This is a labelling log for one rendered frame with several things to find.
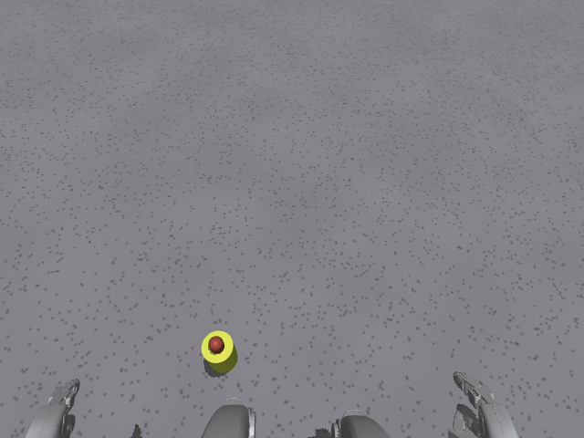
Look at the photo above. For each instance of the left robot hand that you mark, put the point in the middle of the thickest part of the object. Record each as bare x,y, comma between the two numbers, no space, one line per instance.
52,420

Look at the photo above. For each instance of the right robot hand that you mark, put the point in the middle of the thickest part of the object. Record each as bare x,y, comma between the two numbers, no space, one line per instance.
492,419

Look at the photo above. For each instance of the bottle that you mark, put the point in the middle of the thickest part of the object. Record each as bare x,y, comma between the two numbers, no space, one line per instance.
219,351

